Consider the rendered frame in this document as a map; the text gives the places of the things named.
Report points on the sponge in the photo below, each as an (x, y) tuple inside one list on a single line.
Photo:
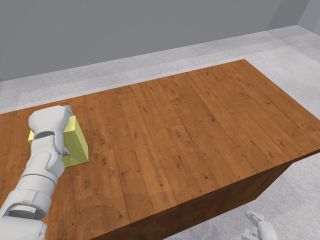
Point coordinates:
[(74, 141)]

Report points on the robot left forearm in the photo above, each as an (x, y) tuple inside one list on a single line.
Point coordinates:
[(31, 198)]

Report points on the table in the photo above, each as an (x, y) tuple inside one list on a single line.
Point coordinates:
[(166, 154)]

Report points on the robot right hand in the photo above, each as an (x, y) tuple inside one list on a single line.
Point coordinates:
[(265, 230)]

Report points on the robot left hand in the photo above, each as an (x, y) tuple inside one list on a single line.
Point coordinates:
[(55, 117)]

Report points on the robot left upper arm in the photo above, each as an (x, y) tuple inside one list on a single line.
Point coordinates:
[(16, 228)]

